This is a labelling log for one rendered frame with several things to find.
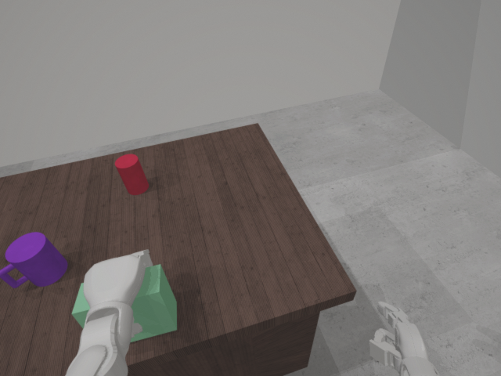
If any robot right hand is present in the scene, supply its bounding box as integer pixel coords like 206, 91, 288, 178
369, 302, 429, 373

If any right robot forearm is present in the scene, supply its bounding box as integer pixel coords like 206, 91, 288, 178
399, 356, 440, 376

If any table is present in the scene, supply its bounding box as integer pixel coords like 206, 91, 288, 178
0, 123, 356, 376

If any sponge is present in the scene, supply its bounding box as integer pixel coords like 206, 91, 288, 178
72, 264, 177, 342

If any robot left hand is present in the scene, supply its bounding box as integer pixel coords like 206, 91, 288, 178
83, 249, 153, 338

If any left robot forearm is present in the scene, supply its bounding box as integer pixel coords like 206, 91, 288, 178
65, 302, 133, 376

